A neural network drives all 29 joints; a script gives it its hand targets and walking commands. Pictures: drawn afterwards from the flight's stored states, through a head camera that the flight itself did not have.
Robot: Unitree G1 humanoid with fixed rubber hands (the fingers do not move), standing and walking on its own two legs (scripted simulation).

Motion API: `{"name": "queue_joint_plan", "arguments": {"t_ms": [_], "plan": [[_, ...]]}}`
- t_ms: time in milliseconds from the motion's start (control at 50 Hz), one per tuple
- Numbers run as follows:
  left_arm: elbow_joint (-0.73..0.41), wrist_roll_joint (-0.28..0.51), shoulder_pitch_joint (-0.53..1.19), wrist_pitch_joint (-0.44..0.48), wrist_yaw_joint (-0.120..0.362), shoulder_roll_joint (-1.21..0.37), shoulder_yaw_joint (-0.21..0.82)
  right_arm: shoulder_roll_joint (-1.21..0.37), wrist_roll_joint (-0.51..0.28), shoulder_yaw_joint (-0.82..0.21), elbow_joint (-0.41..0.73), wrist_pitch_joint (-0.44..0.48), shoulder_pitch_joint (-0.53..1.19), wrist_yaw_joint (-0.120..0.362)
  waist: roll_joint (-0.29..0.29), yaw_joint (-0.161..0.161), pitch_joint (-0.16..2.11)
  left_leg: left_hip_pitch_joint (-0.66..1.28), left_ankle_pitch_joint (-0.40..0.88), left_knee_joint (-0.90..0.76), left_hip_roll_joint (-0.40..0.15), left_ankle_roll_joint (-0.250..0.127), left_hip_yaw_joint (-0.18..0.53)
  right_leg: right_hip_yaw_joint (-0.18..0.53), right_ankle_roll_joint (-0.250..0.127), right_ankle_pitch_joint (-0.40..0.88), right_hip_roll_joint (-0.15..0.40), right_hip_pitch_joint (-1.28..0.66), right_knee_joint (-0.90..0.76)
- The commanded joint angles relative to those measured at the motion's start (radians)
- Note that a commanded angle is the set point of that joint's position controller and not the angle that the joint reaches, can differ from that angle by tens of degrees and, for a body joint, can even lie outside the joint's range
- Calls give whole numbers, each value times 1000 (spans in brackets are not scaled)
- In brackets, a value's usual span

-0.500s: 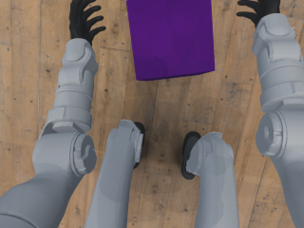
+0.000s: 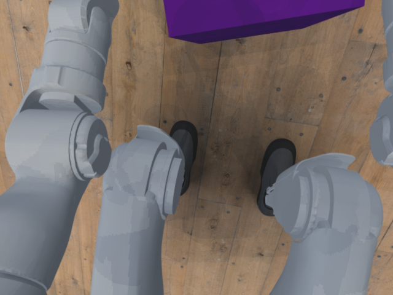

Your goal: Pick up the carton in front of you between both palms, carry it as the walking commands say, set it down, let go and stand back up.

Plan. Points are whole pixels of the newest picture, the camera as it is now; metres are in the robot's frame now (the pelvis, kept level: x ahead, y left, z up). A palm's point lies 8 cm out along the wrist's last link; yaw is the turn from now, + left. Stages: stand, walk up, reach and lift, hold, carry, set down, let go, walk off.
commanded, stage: reach and lift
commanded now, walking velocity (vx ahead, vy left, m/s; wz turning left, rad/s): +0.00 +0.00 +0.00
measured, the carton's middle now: out of the picture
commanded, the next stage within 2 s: none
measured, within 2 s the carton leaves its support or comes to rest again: leaves its support in 0.70 s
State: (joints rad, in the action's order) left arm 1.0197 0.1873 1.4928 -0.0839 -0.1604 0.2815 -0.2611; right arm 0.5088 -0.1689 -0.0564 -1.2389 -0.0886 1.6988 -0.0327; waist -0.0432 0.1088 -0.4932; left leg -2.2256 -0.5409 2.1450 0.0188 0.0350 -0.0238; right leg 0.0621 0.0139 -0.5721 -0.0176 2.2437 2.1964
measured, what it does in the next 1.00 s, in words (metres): stands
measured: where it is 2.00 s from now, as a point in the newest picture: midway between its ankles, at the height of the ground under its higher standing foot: (223, 179)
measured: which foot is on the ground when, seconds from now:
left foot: down 0.00-1.00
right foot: down 0.00-1.00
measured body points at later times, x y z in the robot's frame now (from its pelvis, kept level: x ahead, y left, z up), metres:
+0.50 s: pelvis +0.00 -0.01 -0.01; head +0.38 -0.03 +0.21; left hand +0.56 +0.16 -0.18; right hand +0.61 -0.14 -0.18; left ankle +0.13 +0.12 -0.34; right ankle +0.11 -0.12 -0.34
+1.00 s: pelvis +0.01 +0.00 +0.02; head +0.31 -0.03 +0.35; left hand +0.57 +0.15 -0.02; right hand +0.57 -0.15 -0.07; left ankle +0.13 +0.13 -0.34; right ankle +0.11 -0.12 -0.34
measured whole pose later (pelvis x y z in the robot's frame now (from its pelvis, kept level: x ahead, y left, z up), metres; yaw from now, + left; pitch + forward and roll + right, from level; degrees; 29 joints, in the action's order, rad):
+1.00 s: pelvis +0.01 +0.00 +0.02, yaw -3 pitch +39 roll +2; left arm 0.70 -0.07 1.26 -0.30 -0.12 0.04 -0.52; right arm 0.26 -0.02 0.08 -0.94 -0.38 1.32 -0.06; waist -0.01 0.09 -0.04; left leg -2.21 -0.58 2.11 0.05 0.07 0.04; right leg 0.04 0.02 -0.58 -0.05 2.23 2.12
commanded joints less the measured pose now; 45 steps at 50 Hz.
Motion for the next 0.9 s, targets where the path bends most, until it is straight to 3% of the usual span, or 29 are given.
{"name": "queue_joint_plan", "arguments": {"t_ms": [0, 20, 40, 60, 100, 220, 280, 300, 320, 360, 380, 460, 480, 520, 540, 580, 600, 640, 660, 680, 700, 720, 740, 760, 780, 800, 820, 840, 880], "plan": [[-71, 61, 262, 16, 7, 50, 20, 163, 43, 7, 87, 20, 329, -9, 147, -36, 1344, 694, 465, -103, 34, 48, -7, -52, -19, 347, 19, -595, -107], [-51, 47, 218, 28, 7, 49, 13, 114, 33, -31, 90, 10, 318, 6, 175, 15, 1299, 670, 383, -101, 31, 45, -34, -34, -13, 263, 16, -604, -137], [-68, 42, 219, 27, 9, 67, 31, 74, 48, -5, 106, 5, 310, 8, 186, -26, 1315, 651, 415, -85, 41, 40, -33, -44, 1, 315, 19, -614, -139], [7, 15, 195, 23, 5, 39, -27, 99, 3, -22, 37, 7, 306, 19, 162, 67, 1268, 668, 394, -94, 35, 36, -68, -16, -8, 256, 6, -616, -145], [-57, 9, 169, 43, -5, 34, -40, 61, 12, -28, 124, 13, 265, 18, 250, 43, 1350, 630, 457, -64, 47, 31, -49, -28, 9, 380, 22, -710, -111], [-31, -60, 191, 37, -1, 68, -52, 8, -21, -53, 75, -7, 246, 26, 215, 110, 1239, 517, 385, -84, 22, 12, -72, 15, 10, 368, -12, -653, -141], [-12, -5, 290, 23, 22, -47, 15, -51, -27, -104, 110, -11, 387, 33, 202, 81, 1198, 438, 294, -83, 30, 19, -87, 18, 0, 341, -13, -727, -138], [-80, 22, 371, 27, 29, -121, 35, -97, 1, -71, 70, -6, 394, 41, 228, 11, 1199, 442, 244, -84, 32, 16, -72, -19, 2, 267, -20, -672, -136], [-12, 7, 375, 16, 52, -211, 18, -207, 14, -112, 43, -14, 398, 55, 258, 43, 1229, 484, 269, -83, 39, 12, -84, 1, -7, 281, -6, -715, -151], [-72, 23, 453, 3, 93, -355, 75, -288, 9, -106, 77, -9, 449, 68, 155, -14, 1196, 528, 273, -73, 34, 31, -68, -7, -7, 257, -26, -671, -155], [-75, -7, 486, 4, 113, -356, 79, -378, 46, -94, 48, -17, 437, 79, 178, -33, 1166, 548, 282, -75, 42, 24, -56, -18, -15, 275, -44, -653, -150], [-78, -32, 582, -45, 226, -783, 138, -871, 52, -64, 61, -53, 392, 205, 169, -4, 1189, 600, 281, -55, 80, 1, -73, -51, -34, 231, -61, -521, -127], [-108, -30, 566, -65, 250, -854, 137, -899, 111, -20, 20, -73, 357, 223, 160, -53, 1200, 568, 292, -58, 91, 8, -83, -68, -39, 258, -81, -563, -135], [-144, -45, 616, -81, 282, -914, 171, -1025, 39, -57, 141, -65, 373, 256, 90, 14, 1202, 616, 312, -56, 100, 0, -101, -57, -44, 238, -103, -499, -140], [-177, 1, 598, -82, 281, -947, 198, -1060, 42, -87, 153, -83, 352, 264, 166, 6, 1229, 528, 334, -43, 108, -8, -78, -76, -41, 309, -75, -527, -94], [-184, 11, 587, -96, 301, -1032, 215, -1089, 71, -47, 167, -87, 292, 260, 112, -58, 1262, 601, 373, -50, 113, -6, -74, -102, -46, 309, -98, -524, -101], [-209, 25, 575, -106, 303, -1018, 223, -1104, 29, -134, 313, -82, 421, 264, 183, -8, 1330, 567, 392, -42, 112, -12, -81, -74, -41, 379, -84, -590, -104], [-300, 53, 609, -110, 309, -1053, 282, -1134, -15, -137, 391, -88, 425, 260, 122, -25, 1500, 660, 415, -70, 115, -12, -73, -117, -47, 381, -100, -632, -91], [-393, 42, 635, -122, 307, -1056, 288, -1196, 3, -138, 430, -109, 465, 258, 202, 39, 1602, 634, 487, -79, 136, -26, -76, -86, -50, 456, -91, -708, -94], [-286, 47, 616, -145, 306, -1121, 279, -1200, 13, -137, 372, -133, 370, 261, 146, -36, 1580, 633, 444, -77, 116, 3, -95, -85, -53, 452, -104, -759, -113], [-270, 50, 555, -159, 312, -1116, 237, -1170, 6, -151, 495, -126, 425, 258, 208, -6, 1685, 694, 490, -82, 126, -21, -88, -102, -52, 451, -106, -748, -140], [-429, 61, 669, -145, 308, -1110, 320, -1243, -27, -175, 496, -136, 424, 257, 156, -13, 1787, 673, 511, -76, 129, -8, -95, -93, -62, 499, -110, -807, -97], [-527, 97, 672, -160, 299, -1118, 335, -1257, -65, -265, 604, -141, 445, 239, 233, 31, 1948, 700, 566, -79, 130, -1, -103, -99, -43, 590, -108, -902, -95], [-442, 66, 585, -185, 292, -1157, 309, -1285, -54, -288, 719, -144, 508, 228, 287, 45, 1997, 686, 542, -104, 142, -19, -98, -121, -26, 579, -110, -932, -114], [-483, 46, 619, -191, 287, -1124, 310, -1323, -52, -248, 619, -168, 397, 217, 240, 45, 2016, 663, 500, -104, 137, -10, -108, -97, -36, 557, -117, -967, -132], [-400, 26, 575, -229, 288, -1161, 295, -1288, -32, -220, 743, -167, 460, 199, 231, 11, 2006, 733, 469, -133, 136, -5, -97, -113, -33, 507, -128, -937, -144], [-265, -57, 398, -260, 303, -1137, 244, -1257, -49, -249, 823, -152, 604, 200, 230, 77, 1994, 645, 467, -146, 127, -20, -101, -128, -16, 514, -123, -941, -154], [-403, -28, 508, -253, 299, -1177, 316, -1360, -40, -197, 752, -188, 509, 200, 215, 43, 1957, 646, 419, -185, 142, -28, -102, -137, -4, 466, -132, -889, -194], [-300, -120, 325, -302, 304, -1238, 252, -1293, 4, -162, 749, -188, 471, 186, 163, 38, 1881, 656, 409, -241, 142, -13, -87, -138, -13, 393, -141, -805, -256]]}}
